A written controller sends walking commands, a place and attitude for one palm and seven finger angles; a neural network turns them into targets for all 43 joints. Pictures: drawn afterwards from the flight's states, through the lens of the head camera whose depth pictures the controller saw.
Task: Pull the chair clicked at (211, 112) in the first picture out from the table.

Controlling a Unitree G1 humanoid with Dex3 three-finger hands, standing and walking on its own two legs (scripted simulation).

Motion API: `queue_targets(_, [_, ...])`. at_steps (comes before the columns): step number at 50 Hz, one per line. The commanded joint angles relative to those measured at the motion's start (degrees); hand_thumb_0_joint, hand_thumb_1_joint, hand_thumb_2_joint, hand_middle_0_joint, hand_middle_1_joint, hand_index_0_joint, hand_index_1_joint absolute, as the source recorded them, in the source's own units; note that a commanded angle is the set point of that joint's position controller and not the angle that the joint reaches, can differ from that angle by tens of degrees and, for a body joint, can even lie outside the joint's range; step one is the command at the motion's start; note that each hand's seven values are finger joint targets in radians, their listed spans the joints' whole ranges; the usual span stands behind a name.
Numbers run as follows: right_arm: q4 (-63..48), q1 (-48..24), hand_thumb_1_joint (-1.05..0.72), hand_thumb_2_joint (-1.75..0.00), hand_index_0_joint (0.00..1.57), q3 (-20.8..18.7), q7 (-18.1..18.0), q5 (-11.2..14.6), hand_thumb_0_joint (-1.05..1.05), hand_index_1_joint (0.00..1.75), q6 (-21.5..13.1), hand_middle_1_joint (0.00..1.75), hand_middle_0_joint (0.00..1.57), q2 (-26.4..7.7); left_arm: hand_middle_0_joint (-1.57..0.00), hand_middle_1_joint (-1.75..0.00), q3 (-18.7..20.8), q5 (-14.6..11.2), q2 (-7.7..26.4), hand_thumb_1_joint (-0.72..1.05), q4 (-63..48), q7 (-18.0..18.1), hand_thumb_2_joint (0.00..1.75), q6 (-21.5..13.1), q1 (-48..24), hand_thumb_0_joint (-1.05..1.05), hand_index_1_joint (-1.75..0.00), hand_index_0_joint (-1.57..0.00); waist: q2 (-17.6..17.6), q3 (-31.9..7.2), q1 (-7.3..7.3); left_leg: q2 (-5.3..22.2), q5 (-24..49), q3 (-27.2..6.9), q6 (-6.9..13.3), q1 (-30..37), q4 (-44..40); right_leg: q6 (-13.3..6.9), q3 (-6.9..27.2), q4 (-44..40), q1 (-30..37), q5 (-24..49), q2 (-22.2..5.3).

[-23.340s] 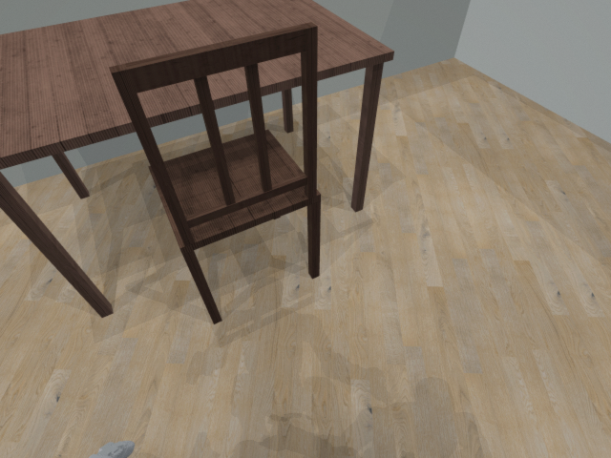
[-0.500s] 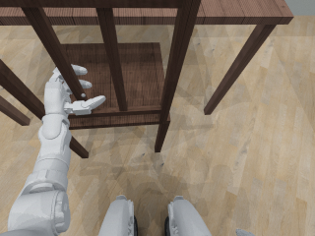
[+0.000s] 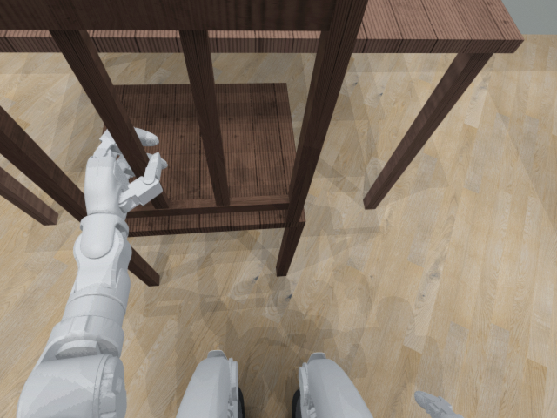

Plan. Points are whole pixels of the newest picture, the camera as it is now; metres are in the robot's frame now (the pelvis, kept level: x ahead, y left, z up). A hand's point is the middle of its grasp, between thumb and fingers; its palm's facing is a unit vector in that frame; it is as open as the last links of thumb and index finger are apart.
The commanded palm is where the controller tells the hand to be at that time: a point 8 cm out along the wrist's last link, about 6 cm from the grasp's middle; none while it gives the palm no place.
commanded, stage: hook a spindle and tug to test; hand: left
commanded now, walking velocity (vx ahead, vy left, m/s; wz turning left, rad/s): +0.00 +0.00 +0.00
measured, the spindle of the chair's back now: (130, 145) +0.47 +0.19 +0.06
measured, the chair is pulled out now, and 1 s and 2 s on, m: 0.00 0.08 0.22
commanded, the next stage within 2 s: step backward, pulling the chair out in 0.34 s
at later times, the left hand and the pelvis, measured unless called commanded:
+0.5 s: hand (151, 199) +0.41 +0.17 +0.02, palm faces +0.07 -1.00 -0.06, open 5.5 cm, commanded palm +0.38 +0.22 +0.02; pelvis +0.00 +0.00 +0.01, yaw +1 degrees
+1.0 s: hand (161, 228) +0.36 +0.14 +0.04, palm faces +0.04 -0.99 -0.14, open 5.2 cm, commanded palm +0.34 +0.20 +0.04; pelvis -0.02 +0.00 +0.10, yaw -1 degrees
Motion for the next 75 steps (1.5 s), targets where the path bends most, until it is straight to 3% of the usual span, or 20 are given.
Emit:
queue_targets(1, [-4.4,6.0,-0.90,-0.90,0.20,-3.9,-0.6,0.1,0.00,0.30,-1.3,0.30,0.20,-9.3,-0.50,-1.45,0.5,-0.3,8.7,0.90,-12.9,-0.8,0.90,-3.9,-10.6,0.00,-1.45,-0.50,2.4,-27.3,0.54,0.0,27.8,-4.0,-2.0,25.2,-7.7,-1.2,0.6,-7.8,11.3,23.9,0.1])
queue_targets(16, [-5.1,4.6,-0.90,-0.90,0.20,-4.1,-0.8,0.4,0.00,0.30,-2.9,0.30,0.20,-8.7,-0.50,-1.45,0.2,-1.8,7.5,0.90,-19.6,-1.5,0.90,-3.7,-2.6,0.00,-1.45,-0.50,2.1,-27.1,1.78,-0.2,29.6,-3.3,-1.9,25.3,-7.7,-1.2,1.2,-7.7,13.9,26.8,-0.2])
queue_targets(22, [-5.5,3.6,-0.90,-0.90,0.20,-3.9,-1.2,0.5,0.00,0.30,-3.9,0.30,0.20,-8.4,-0.50,-1.45,-1.7,-2.4,6.3,0.90,-25.0,-1.7,0.90,-4.2,-6.0,0.00,-1.45,-0.50,2.8,-27.6,1.13,-0.3,28.5,-3.2,-1.8,25.8,-7.9,-1.0,1.4,-8.1,14.6,26.6,-0.3])
queue_targets(23, [-9.9,6.8,-0.90,-0.90,0.20,-3.5,-2.9,3.4,0.00,0.30,-0.1,0.30,0.20,-7.3,-0.50,-1.45,1.2,4.2,20.8,0.90,-32.9,5.0,0.90,2.8,-17.1,0.00,-1.45,-0.50,8.0,-38.1,2.87,0.1,27.2,-1.8,-0.8,44.6,-18.1,-1.9,6.3,-18.8,33.4,29.6,-4.4])
queue_targets(24, [-10.1,7.5,-0.90,-0.90,0.20,-4.3,-4.7,3.8,0.00,0.30,0.5,0.30,0.20,-7.5,-0.50,-1.45,-0.5,4.5,20.3,0.90,-38.7,7.8,0.90,5.6,-21.0,0.00,-1.45,-0.50,10.6,-38.4,2.40,-0.2,29.4,-1.9,-1.0,48.8,-21.0,-1.4,6.4,-21.9,37.0,37.0,-4.3])
queue_targets(26, [-9.5,6.3,-0.90,-0.90,0.20,-4.1,-6.4,4.0,0.00,0.30,0.7,0.30,0.20,-7.3,-0.50,-1.45,-1.9,4.9,15.8,0.90,-32.8,10.2,0.90,10.3,-12.9,0.00,-1.45,-0.50,9.5,-33.1,2.11,0.5,34.0,-3.3,-1.1,48.5,-22.7,-0.9,6.0,-22.2,35.5,41.9,-4.8])
queue_targets(28, [-7.5,4.7,-0.90,-0.90,0.20,-3.4,-7.3,4.3,0.00,0.30,1.7,0.30,0.20,-7.2,-0.50,-1.45,-6.9,5.2,8.2,0.90,-18.6,11.0,0.90,14.9,-5.7,0.00,-1.45,-0.50,4.7,-20.6,1.80,2.4,27.5,-5.7,-0.2,43.8,-27.4,-0.1,4.4,-25.0,32.1,31.9,-4.2])
queue_targets(32, [-3.6,6.7,-0.90,-0.90,0.20,-3.1,-8.4,4.1,0.00,0.30,2.4,0.30,0.20,-8.5,-0.50,-1.45,-8.2,5.9,8.5,0.90,-6.2,12.6,0.90,16.9,-12.3,0.00,-1.45,-0.50,-2.4,-15.7,1.30,4.6,38.1,-5.7,-0.1,44.1,-30.7,1.7,5.8,-29.3,39.1,45.0,-6.3])
queue_targets(35, [-1.7,7.2,-0.90,-0.90,0.20,-3.4,-8.7,3.8,0.00,0.30,2.3,0.30,0.20,-8.5,-0.50,-1.45,-8.6,6.3,8.6,0.90,-1.0,12.4,0.90,14.9,-15.9,0.00,-1.45,-0.50,3.5,-15.4,1.75,6.0,47.7,-6.3,-0.5,50.1,-32.8,1.3,5.7,-31.1,39.2,46.1,-6.6])
queue_targets(39, [-0.5,6.3,-0.90,-0.90,0.20,-3.9,-8.5,3.4,0.00,0.30,1.9,0.30,0.20,-8.3,-0.50,-1.45,-9.9,6.2,6.9,0.90,1.4,11.5,0.90,12.9,-14.2,0.00,-1.45,-0.50,11.5,-15.4,2.51,8.5,55.9,-9.9,-0.3,57.0,-35.7,0.6,5.3,-32.0,37.8,33.6,-5.3])
queue_targets(45, [-1.1,3.7,-0.90,-0.90,0.20,-4.3,-7.6,2.4,0.00,0.30,0.9,0.30,0.20,-8.1,-0.50,-1.45,-10.1,5.9,5.6,0.90,-0.8,10.5,0.90,11.8,-9.2,0.00,-1.45,-0.50,12.8,-14.6,3.37,11.9,59.7,-12.8,0.5,61.9,-39.7,0.2,4.6,-31.5,37.3,19.8,-3.7])
queue_targets(50, [-1.6,1.5,-0.90,-0.90,0.20,-4.4,-8.0,2.8,0.00,0.30,0.0,0.30,0.20,-8.1,-0.50,-1.45,-9.7,5.5,6.2,0.90,-3.8,10.3,0.90,11.3,-9.0,0.00,-1.45,-0.50,6.6,-13.6,3.72,12.1,46.9,-10.8,0.9,54.9,-40.9,0.0,5.5,-33.7,44.4,26.6,-4.6])
queue_targets(54, [0.1,1.8,-0.90,-0.90,0.20,-4.6,-9.1,3.7,0.00,0.30,-1.3,0.30,0.20,-8.2,-0.50,-1.45,-10.0,5.1,7.3,0.90,-1.1,10.9,0.90,11.3,-10.5,0.00,-1.45,-0.50,0.1,-13.0,3.49,8.9,32.0,-7.6,-0.6,49.3,-39.7,-0.8,8.8,-36.9,47.8,35.5,-7.8])
queue_targets(58, [2.2,1.8,-0.90,-0.90,0.20,-4.6,-9.6,4.2,0.00,0.30,-3.3,0.30,0.20,-8.5,-0.50,-1.45,-9.9,5.1,9.7,0.90,1.7,12.0,0.90,10.5,-13.6,0.00,-1.45,-0.50,-2.5,-9.9,2.99,3.7,18.6,-4.2,-2.4,50.0,-36.1,-2.0,14.9,-45.2,44.3,28.6,-13.3])
queue_targets(62, [4.1,0.1,-0.90,-0.90,0.20,-4.2,-9.2,4.7,0.00,0.30,-5.0,0.30,0.20,-8.5,-0.50,-1.45,-11.9,5.1,7.9,0.90,4.1,12.6,0.90,10.4,-15.0,0.00,-1.45,-0.50,-5.0,-7.3,3.59,0.8,9.4,-3.4,-3.1,49.1,-33.9,-2.2,18.0,-51.3,43.7,18.7,-18.2])
queue_targets(64, [5.1,0.1,-0.90,-0.90,0.20,-4.0,-9.4,4.7,0.00,0.30,-5.7,0.30,0.20,-8.8,-0.50,-1.45,-12.3,5.1,7.4,0.90,4.5,12.8,0.90,10.4,-14.3,0.00,-1.45,-0.50,-4.1,-7.2,3.43,1.1,12.0,-4.0,-2.7,50.7,-36.3,-2.2,15.3,-50.5,43.5,19.6,-17.3])
queue_targets(67, [5.1,-0.4,-0.90,-0.90,0.20,-3.5,-10.1,4.6,0.00,0.30,-7.1,0.30,0.20,-9.1,-0.50,-1.45,-14.4,4.9,4.8,0.90,3.5,12.6,0.90,9.7,-14.8,0.00,-1.45,-0.50,-3.4,-7.8,3.42,3.9,19.8,-6.2,-1.4,51.8,-41.9,0.0,9.1,-45.2,43.7,22.1,-11.7])
queue_targets(71, [3.4,-1.4,-0.90,-0.90,0.20,-3.0,-10.2,4.8,0.00,0.30,-8.0,0.30,0.20,-9.3,-0.50,-1.45,-16.9,4.2,2.3,0.90,2.5,12.3,0.90,9.2,-15.8,0.00,-1.45,-0.50,-0.3,-4.0,4.06,8.5,4.0,-11.1,0.8,49.8,-49.4,0.0,7.0,-41.8,39.5,2.8,-7.1])
queue_targets(73, [3.0,-2.6,-0.90,-0.90,0.20,-2.7,-10.7,4.3,0.00,0.30,-8.2,0.30,0.20,-9.9,-0.50,-1.45,-16.3,4.4,2.9,0.90,0.8,12.6,0.90,9.5,-16.1,0.00,-1.45,-0.50,6.5,-3.2,4.68,12.4,-2.6,-17.6,2.4,47.2,-55.5,-0.5,5.3,-32.8,39.7,4.0,-4.5])
queue_targets(75, [3.3,-2.5,-0.90,-0.90,0.20,-2.7,-10.8,3.6,0.00,0.30,-8.2,0.30,0.20,-9.2,-0.50,-1.45,-16.2,4.4,2.2,0.90,-0.2,12.5,0.90,9.6,-16.3,0.00,-1.45,-0.50,7.2,-4.7,4.87,14.8,6.0,-19.1,3.4,50.5,-53.8,-0.7,5.1,-28.4,39.8,8.7,-4.1])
